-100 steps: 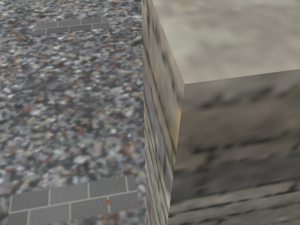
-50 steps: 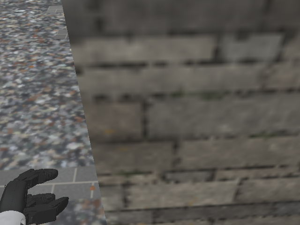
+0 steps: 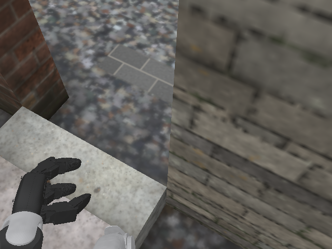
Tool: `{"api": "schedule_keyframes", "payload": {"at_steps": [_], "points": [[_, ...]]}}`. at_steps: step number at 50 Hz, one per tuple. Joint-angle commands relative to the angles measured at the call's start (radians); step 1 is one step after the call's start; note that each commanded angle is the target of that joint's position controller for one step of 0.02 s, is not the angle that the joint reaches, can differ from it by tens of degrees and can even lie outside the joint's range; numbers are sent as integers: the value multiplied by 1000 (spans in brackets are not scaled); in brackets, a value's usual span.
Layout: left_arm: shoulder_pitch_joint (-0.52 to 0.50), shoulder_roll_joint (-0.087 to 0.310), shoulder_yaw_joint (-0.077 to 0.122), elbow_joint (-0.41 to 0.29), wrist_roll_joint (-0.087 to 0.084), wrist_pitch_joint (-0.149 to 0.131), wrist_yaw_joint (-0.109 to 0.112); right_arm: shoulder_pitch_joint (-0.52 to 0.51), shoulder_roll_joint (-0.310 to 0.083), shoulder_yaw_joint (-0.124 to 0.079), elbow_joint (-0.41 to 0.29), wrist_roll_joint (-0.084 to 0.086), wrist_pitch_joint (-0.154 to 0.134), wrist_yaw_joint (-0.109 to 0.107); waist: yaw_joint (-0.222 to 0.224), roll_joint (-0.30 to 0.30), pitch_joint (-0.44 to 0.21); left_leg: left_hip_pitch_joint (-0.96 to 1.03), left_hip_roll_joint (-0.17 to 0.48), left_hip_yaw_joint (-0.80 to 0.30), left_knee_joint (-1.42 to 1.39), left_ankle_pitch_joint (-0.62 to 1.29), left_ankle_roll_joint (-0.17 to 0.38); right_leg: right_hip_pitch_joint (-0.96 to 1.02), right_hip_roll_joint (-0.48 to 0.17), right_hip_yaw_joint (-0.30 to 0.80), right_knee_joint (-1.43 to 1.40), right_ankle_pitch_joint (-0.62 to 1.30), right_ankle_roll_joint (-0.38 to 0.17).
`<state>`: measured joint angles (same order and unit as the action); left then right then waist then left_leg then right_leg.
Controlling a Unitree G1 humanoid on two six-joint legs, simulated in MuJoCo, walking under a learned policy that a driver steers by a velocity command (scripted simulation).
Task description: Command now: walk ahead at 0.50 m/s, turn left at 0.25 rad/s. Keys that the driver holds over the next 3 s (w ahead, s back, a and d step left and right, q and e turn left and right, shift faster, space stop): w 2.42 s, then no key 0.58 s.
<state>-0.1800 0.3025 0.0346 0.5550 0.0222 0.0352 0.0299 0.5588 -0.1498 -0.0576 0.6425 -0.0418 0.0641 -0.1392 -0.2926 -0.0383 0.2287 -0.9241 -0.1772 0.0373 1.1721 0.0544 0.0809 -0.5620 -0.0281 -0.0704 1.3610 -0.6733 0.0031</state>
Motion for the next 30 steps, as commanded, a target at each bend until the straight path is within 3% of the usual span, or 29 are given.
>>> {"api": "schedule_keyframes", "payload": {"at_steps": [1, 2, 3, 4, 5, 6, 7, 8, 9, 10, 11, 12, 13, 14, 15, 16, 17, 18, 19, 20, 21, 22, 23, 24, 25, 26, 27, 29, 30], "points": [[58, -42, -13, -137, 45, -38, -48, -144, -111, 38, -137, -1, -46, -62, 213, -198, -648, 221, 143, -244, -235, -223, -118, 268, 60, 20, 452, 153, 63], [104, -81, -32, -150, 24, -2, -39, -305, -141, 51, -236, -32, -33, -81, 255, -132, -488, 55, 176, -298, -367, -423, -68, 247, 103, -22, 556, 239, 127], [178, -81, -46, -147, -4, 9, -15, -344, -141, 58, -264, -58, -30, -66, 248, -44, -311, 26, 161, -209, -473, -348, -82, 197, 126, -49, 525, 156, 150], [214, -54, -36, -132, -26, 9, 15, -307, -156, 56, -255, -57, -19, -24, 232, -93, -274, 193, 157, -131, -454, -244, -82, 97, 142, -54, 485, 128, 149], [-4, -67, -43, -173, -23, -4, 18, -110, -155, 65, -196, -30, -8, 7, 53, -117, -241, 448, 210, -103, -344, -126, -18, -233, 151, -26, 547, -20, 141], [-67, -128, -47, -212, -33, -10, 16, 8, -187, 65, -145, -25, -3, 42, -16, 58, -190, 467, 219, -153, -460, -106, 12, -286, 141, -1, 647, 38, 128], [43, -178, -48, -204, -23, 12, 16, -123, -198, 74, -153, -30, 7, 78, 100, 238, -111, 326, 184, -135, -671, -307, -20, -216, 195, -23, 761, 155, 122], [230, -200, -53, -173, -8, 43, 13, -319, -146, 99, -178, -32, 10, 124, 276, 283, -83, 167, 94, 22, -675, -421, -93, -113, 211, -12, 806, 210, 91], [402, -139, -30, -155, 20, 97, -6, -518, -314, 42, -254, -4, 33, 95, 383, 522, -226, -1, 188, -121, -1043, -852, -159, 22, 341, -177, 944, 191, 115], [376, -76, -3, -225, 7, 117, -15, -712, -438, -2, -347, 57, 23, 38, 385, 895, -234, -304, 414, -538, -1443, -1254, -169, 243, 280, -134, 879, 182, 84], [468, 69, 47, -203, -1, 121, -32, -818, -383, -2, -349, 79, 12, 4, 467, 756, -249, -290, 405, -513, -1438, -1163, -210, 437, 186, -78, 669, 268, 46], [629, 107, 39, -154, -18, 129, -45, -856, -364, 0, -349, 44, -8, -31, 525, 668, -338, -219, 391, -406, -1430, -1013, -257, 596, 126, -66, 220, 193, -16], [841, 139, 47, -48, -33, 124, -50, -796, -309, -3, -326, 29, -17, -75, 549, 520, -445, 33, 429, -329, -1269, -874, -268, 652, 14, -18, -244, -60, -133], [799, 79, 8, 24, -64, 129, -78, -566, -151, 10, -240, 54, -31, -113, 414, 246, -404, 441, 472, -352, -889, -718, -169, 373, -111, 60, -607, -438, -223], [652, -80, -34, 66, -40, 138, -136, -363, -28, 10, -153, 41, 8, -135, 288, -163, -332, 484, 223, -79, -96, -782, -137, 195, -87, -4, -644, -333, -290], [556, -261, -94, 80, 17, 121, -182, -550, 97, 46, -203, -14, 17, -123, 315, -438, -9, -139, -67, -35, 800, -809, -183, -105, 71, 70, -457, -229, -247], [251, 24, -46, 3, -122, 75, -191, -1044, 152, 73, -519, -80, -27, -109, 305, -985, 281, -761, -84, -504, 1086, -857, -163, -563, -308, 1251, -1526, -1201, -386], [-94, 31, -53, -70, -95, 78, -178, -1009, -66, 22, -529, -94, -50, -88, 107, -487, 404, -680, -78, -509, 1103, -518, -197, -780, -420, 1168, -1583, -1086, -226], [-26, 13, -48, -45, -21, 58, -135, -760, -204, -23, -364, -114, -39, -8, 83, -125, 177, -454, -49, -372, 1053, -261, -179, -579, -321, 968, -1455, -731, -46], [171, 25, -10, 0, -17, 19, -67, -590, -275, -50, -261, -94, -40, 61, 154, 82, -8, -168, 10, -288, 1106, -155, -160, -468, -252, 985, -1337, -544, 15], [234, 90, -1, 60, -15, -5, -9, -560, -297, -62, -233, -47, -23, 98, 167, 249, -92, -42, 49, -238, 1121, -150, -170, -374, -257, 911, -1248, -419, 27], [312, 148, 6, 133, -15, -3, 18, -610, -250, -50, -198, -12, 11, 116, 213, 342, -127, 28, 51, -214, 1112, -156, -192, -254, -241, 781, -1200, -282, 41], [368, 165, 12, 157, -6, 4, 9, -636, -210, -33, -183, 33, 33, 132, 265, 308, -112, 67, 43, -174, 1021, -208, -199, -141, -206, 652, -1173, -164, 23], [421, 154, 10, 181, -6, 21, 8, -691, -194, -21, -183, 42, 42, 151, 315, 249, -108, 132, 58, -141, 877, -247, -193, -53, -194, 563, -1204, -115, -12], [486, 151, 8, 180, -20, 45, 6, -741, -202, -22, -194, 31, 51, 173, 359, 153, -102, 173, 65, -108, 760, -334, -191, 34, -184, 519, -1253, -134, -43], [505, 155, 12, 181, -37, 53, -9, -736, -229, -29, -181, 29, 47, 201, 367, 59, -78, 260, 67, -92, 583, -378, -186, 98, -163, 446, -1302, -36, -26], [535, 140, 16, 203, -48, 55, -19, -693, -220, -29, -166, 24, 49, 217, 358, -21, -78, 380, 68, -57, 421, -424, -170, 136, -133, 362, -1316, 63, -27], [557, 128, 24, 210, -42, 44, -37, -527, -192, -3, -112, 33, 30, 264, 329, -226, -104, 812, -2, 87, -209, -508, -114, 114, 6, 90, -1424, 313, 113], [583, 134, 34, 218, -37, 31, -36, -478, -188, -2, -77, 11, 16, 253, 341, -282, -100, 911, -27, 118, -620, -493, -78, 216, 73, 8, -1428, 432, 184]]}}
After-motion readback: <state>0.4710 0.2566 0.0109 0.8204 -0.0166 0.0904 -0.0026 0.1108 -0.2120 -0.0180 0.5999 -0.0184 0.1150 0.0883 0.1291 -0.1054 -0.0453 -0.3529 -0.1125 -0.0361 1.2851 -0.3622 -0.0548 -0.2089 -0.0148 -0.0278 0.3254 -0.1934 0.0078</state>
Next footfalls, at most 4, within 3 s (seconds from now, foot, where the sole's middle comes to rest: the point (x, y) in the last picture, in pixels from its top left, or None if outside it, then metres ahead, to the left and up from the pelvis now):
0.16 left None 0.23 -0.01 -0.83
0.30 right None -0.26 -0.17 -0.82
0.68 left None -0.60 -0.07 -0.82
0.96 right None -0.40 -0.27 -0.82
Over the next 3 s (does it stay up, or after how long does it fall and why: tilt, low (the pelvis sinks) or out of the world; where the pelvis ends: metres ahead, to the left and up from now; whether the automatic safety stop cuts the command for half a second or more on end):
stays up -0.02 0.02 -0.04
